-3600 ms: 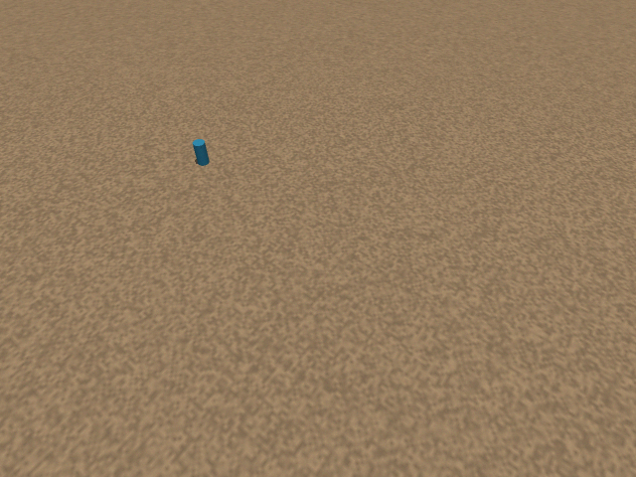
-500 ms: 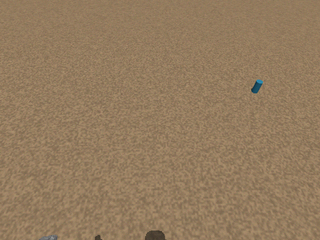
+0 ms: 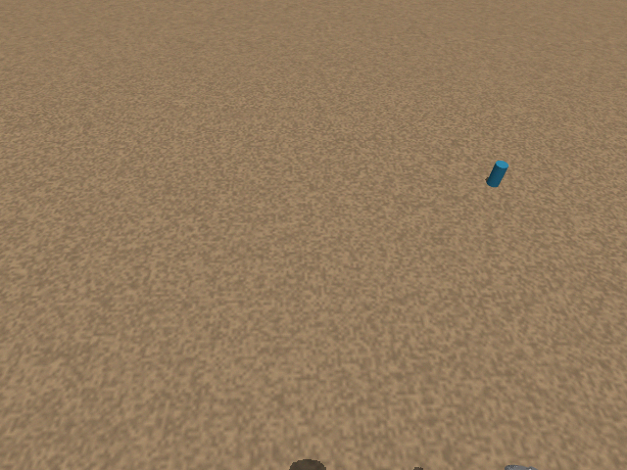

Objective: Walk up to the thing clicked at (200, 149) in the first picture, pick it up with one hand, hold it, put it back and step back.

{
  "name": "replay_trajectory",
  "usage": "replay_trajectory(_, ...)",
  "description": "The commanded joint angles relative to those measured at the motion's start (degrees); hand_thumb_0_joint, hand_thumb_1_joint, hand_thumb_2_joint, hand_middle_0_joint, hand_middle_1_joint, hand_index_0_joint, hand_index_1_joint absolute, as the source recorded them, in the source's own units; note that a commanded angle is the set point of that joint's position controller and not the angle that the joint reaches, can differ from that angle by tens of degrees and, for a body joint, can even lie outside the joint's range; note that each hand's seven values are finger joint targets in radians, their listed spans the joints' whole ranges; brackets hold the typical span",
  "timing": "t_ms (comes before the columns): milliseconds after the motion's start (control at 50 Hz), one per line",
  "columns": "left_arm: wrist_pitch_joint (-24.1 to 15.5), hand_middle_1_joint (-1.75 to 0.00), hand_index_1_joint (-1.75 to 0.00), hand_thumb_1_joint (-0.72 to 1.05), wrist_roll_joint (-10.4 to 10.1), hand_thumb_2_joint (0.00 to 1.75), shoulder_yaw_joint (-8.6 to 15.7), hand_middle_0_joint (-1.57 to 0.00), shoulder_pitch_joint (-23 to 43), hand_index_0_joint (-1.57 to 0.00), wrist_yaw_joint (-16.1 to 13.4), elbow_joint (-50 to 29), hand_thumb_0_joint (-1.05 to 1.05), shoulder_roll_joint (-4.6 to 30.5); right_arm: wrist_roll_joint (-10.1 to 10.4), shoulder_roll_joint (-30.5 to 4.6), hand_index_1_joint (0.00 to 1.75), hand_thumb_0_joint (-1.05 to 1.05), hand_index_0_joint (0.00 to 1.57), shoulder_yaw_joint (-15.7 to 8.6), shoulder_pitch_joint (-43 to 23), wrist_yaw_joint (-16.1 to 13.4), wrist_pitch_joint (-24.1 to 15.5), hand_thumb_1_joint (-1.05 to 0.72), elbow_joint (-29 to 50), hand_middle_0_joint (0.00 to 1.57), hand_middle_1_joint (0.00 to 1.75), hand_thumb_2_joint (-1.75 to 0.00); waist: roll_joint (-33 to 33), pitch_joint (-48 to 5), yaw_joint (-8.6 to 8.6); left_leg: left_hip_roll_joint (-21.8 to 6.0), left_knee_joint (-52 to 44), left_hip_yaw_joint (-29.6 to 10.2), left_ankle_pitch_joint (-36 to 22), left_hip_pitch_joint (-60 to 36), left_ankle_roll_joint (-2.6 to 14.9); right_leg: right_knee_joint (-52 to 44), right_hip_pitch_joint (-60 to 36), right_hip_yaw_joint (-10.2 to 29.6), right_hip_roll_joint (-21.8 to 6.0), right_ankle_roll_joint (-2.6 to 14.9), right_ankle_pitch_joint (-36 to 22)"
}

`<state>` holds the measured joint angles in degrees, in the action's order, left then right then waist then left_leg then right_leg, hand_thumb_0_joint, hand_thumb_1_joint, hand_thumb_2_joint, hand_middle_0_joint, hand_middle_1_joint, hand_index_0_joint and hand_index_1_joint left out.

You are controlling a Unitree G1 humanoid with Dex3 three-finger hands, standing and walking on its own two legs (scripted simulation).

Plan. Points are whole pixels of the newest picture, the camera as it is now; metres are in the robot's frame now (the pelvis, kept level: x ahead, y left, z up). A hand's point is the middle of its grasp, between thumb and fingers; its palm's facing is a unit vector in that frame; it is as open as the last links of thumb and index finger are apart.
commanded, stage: stand
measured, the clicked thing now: (497, 174) +1.51 -0.91 -0.72
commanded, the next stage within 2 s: none
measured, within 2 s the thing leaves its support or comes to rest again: neither
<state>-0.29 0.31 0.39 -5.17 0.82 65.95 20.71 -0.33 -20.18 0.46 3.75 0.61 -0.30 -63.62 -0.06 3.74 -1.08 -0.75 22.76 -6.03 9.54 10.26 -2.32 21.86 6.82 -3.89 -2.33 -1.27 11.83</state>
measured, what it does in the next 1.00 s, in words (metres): stands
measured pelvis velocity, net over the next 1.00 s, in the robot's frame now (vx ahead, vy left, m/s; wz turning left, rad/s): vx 0.01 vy -0.01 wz -0.01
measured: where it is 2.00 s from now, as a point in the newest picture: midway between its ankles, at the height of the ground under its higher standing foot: outside the picture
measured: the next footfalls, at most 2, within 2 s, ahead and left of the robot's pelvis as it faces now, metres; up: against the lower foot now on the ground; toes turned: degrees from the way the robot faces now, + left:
none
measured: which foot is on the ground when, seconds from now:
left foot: down 0.00-1.00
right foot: down 0.00-1.00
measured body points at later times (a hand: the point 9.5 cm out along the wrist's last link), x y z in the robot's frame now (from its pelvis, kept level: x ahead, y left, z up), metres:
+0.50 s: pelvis +0.00 +0.00 +0.00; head +0.01 +0.00 +0.45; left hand +0.08 +0.30 -0.13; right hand +0.06 -0.31 -0.13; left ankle +0.04 +0.15 -0.74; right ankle +0.00 -0.13 -0.74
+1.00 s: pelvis +0.01 -0.01 +0.00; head +0.02 +0.00 +0.45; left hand +0.10 +0.30 -0.13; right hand +0.09 -0.31 -0.13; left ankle +0.04 +0.15 -0.74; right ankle +0.00 -0.13 -0.74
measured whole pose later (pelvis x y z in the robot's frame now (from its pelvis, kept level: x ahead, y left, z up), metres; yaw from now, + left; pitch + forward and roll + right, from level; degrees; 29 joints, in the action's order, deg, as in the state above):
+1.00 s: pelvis +0.01 -0.01 +0.00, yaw -1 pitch -3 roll +0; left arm -0.4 0.3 0.4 -5.4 0.6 64.8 20.4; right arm -0.4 -20.3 0.7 5.2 0.4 -0.2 -64.7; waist -0.2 3.0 -0.4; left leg -1.3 20.0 -5.2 9.3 8.2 -2.7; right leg 20.1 5.6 -3.2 -1.9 -1.0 11.8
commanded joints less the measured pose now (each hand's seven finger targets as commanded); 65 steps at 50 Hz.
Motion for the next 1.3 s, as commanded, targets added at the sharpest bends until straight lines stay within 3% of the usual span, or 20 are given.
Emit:
replay_trajectory(0, -1.53, -0.30, -0.30, 0.90, 0.05, 0.90, 2.31, -0.20, 2.89, -0.20, -0.87, -3.28, 0.00, 12.62, 0.01, -12.40, 0.30, 0.00, 0.20, -2.72, -2.22, -0.77, -1.09, -0.90, 2.85, 0.20, 0.30, -0.90, 0.19, -4.81, 0.60, -4.62, -4.27, -3.42, -5.15, -0.09, 2.99, -6.10, -1.31, 5.70, -5.88, 1.97, -0.24)
replay_trajectory(100, -1.55, -0.30, -0.30, 0.90, 0.00, 0.90, 2.27, -0.20, 2.40, -0.20, -0.94, -3.32, 0.00, 12.40, -0.06, -12.33, 0.30, 0.00, 0.20, -2.68, -2.87, -0.86, -1.28, -0.90, 2.53, 0.20, 0.30, -0.90, -0.59, -6.27, 0.04, -4.97, -4.25, -2.95, -9.68, -1.67, 2.80, -5.44, -2.38, 5.49, -6.02, 1.95, -4.50)
replay_trajectory(220, -1.20, -0.30, -0.30, 0.90, 0.06, 0.90, 2.36, -0.20, 2.61, -0.20, -0.91, -3.39, 0.00, 12.36, -0.05, -12.52, 0.30, 0.00, 0.20, -2.61, -1.98, -0.90, -1.12, -0.90, 1.94, 0.20, 0.30, -0.90, -1.08, -5.05, 0.28, -5.04, -5.66, -2.95, -6.35, 0.05, 2.79, -5.66, -2.36, 5.30, -5.71, 1.97, -0.95)
replay_trajectory(340, -0.77, -0.30, -0.30, 0.90, 0.30, 0.90, 2.62, -0.20, 1.94, -0.20, -0.76, -3.51, 0.00, 13.16, -0.24, -12.43, 0.30, 0.00, 0.20, -2.76, -0.96, -0.70, -0.70, -0.90, 1.54, 0.20, 0.30, -0.90, -0.88, -1.03, 0.36, -4.13, -7.52, -3.54, 5.75, 3.26, 2.61, -7.08, 1.85, 6.15, -5.24, 2.11, 10.30)
replay_trajectory(440, -1.14, -0.30, -0.30, 0.90, 0.27, 0.90, 2.46, -0.20, 1.97, -0.20, -0.77, -4.38, 0.00, 12.90, -0.29, -12.23, 0.30, 0.00, 0.20, -2.90, -0.47, -0.65, -1.02, -0.90, 1.87, 0.20, 0.30, -0.90, -0.68, -3.67, 0.76, -4.47, -5.63, -2.90, -1.27, 0.07, 2.74, -6.87, 1.55, 6.74, -5.72, 2.32, 5.18)
replay_trajectory(540, -1.33, -0.30, -0.30, 0.90, -0.11, 0.90, 2.44, -0.20, 1.53, -0.20, -0.79, -4.35, 0.00, 12.66, -0.19, -12.53, 0.30, 0.00, 0.20, -2.60, -0.44, -0.91, -1.33, -0.90, 1.69, 0.20, 0.30, -0.90, -1.20, -6.96, 0.41, -5.26, -4.86, -2.63, -10.13, -1.01, 2.89, -4.73, -2.73, 5.98, -5.84, 2.05, -5.14)
replay_trajectory(840, -1.06, -0.30, -0.30, 0.90, -0.08, 0.90, 2.32, -0.20, 1.25, -0.20, -0.99, -4.21, 0.00, 12.24, -0.03, -12.50, 0.30, 0.00, 0.20, -2.27, -0.08, -1.13, -1.04, -0.90, 1.73, 0.20, 0.30, -0.90, -0.41, -4.86, 0.65, -5.17, -5.01, -2.09, -9.93, -1.31, 2.43, -5.42, -1.91, 5.42, -5.68, 1.88, -5.08)
replay_trajectory(920, -1.33, -0.30, -0.30, 0.90, 0.00, 0.90, 2.43, -0.20, 1.47, -0.20, -1.04, -4.34, 0.00, 12.37, -0.02, -12.19, 0.30, 0.00, 0.20, -2.18, -0.39, -1.06, -1.02, -0.90, 2.03, 0.20, 0.30, -0.90, 0.25, -5.36, 0.65, -5.32, -4.56, -2.04, -10.95, -1.86, 2.54, -5.56, -2.91, 5.43, -5.90, 1.63, -7.43)
replay_trajectory(1000, -1.24, -0.30, -0.30, 0.90, 0.10, 0.90, 2.43, -0.20, 1.74, -0.20, -1.00, -4.49, 0.00, 12.18, -0.03, -12.10, 0.30, 0.00, 0.20, -2.11, -0.53, -1.06, -0.87, -0.90, 2.18, 0.20, 0.30, -0.90, -0.07, -4.18, 0.80, -5.10, -5.15, -1.98, -8.76, -1.81, 2.45, -6.54, -1.41, 5.49, -5.77, 1.79, -4.78)
replay_trajectory(1120, -1.16, -0.30, -0.30, 0.90, 0.07, 0.90, 2.70, -0.20, 1.24, -0.20, -0.92, -4.67, 0.00, 12.55, -0.13, -12.35, 0.30, 0.00, 0.20, -2.12, -0.66, -1.10, -1.17, -0.90, 2.33, 0.20, 0.30, -0.90, -1.14, -5.49, 0.46, -5.53, -5.27, -1.94, -10.43, -2.33, 2.60, -5.56, -2.69, 5.33, -5.57, 1.92, -5.88)
replay_trajectory(1280, -1.05, -0.30, -0.30, 0.90, 0.30, 0.90, 2.62, -0.20, 1.05, -0.20, -0.90, -4.66, 0.00, 12.41, -0.15, -12.43, 0.30, 0.00, 0.20, -2.24, -0.25, -1.06, -0.94, -0.90, 2.23, 0.20, 0.30, -0.90, -0.74, -3.76, 0.76, -5.17, -5.73, -1.83, -5.00, -2.02, 2.68, -6.85, -0.06, 5.75, -5.36, 2.09, -0.43)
